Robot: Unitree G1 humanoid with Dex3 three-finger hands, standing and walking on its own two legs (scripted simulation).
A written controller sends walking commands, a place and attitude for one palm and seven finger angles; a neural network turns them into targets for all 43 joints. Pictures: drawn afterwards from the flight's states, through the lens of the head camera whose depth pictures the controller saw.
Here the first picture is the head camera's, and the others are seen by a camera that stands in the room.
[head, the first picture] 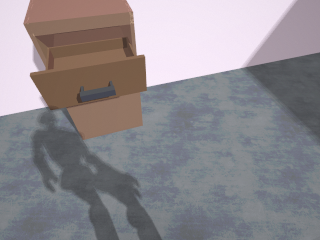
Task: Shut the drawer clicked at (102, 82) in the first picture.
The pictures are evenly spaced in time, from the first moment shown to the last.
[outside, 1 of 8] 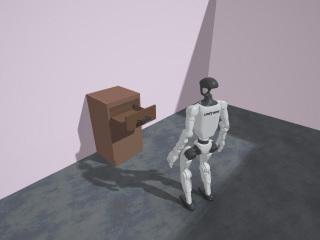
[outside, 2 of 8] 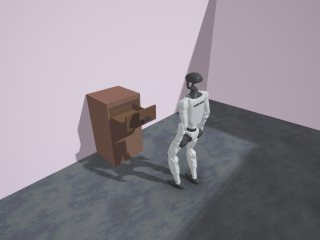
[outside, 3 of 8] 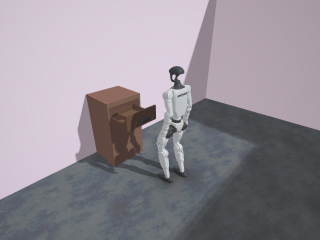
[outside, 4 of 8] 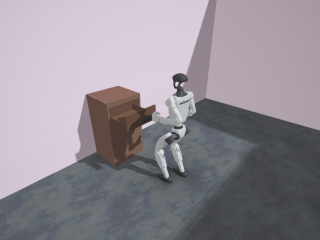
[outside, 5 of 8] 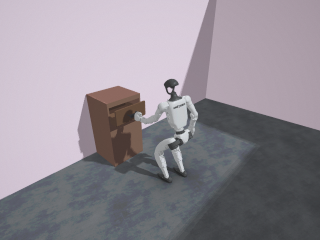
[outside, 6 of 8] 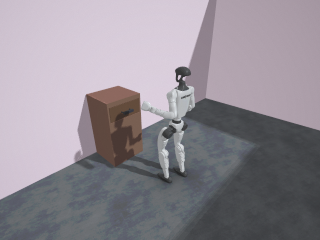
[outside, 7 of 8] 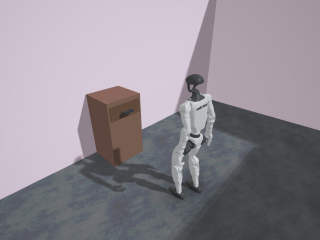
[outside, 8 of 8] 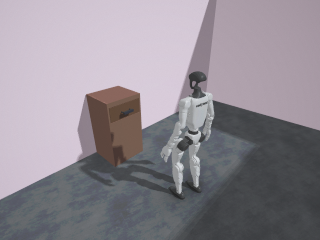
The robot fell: no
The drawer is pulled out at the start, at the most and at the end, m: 0.30 0.30 0.00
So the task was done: yes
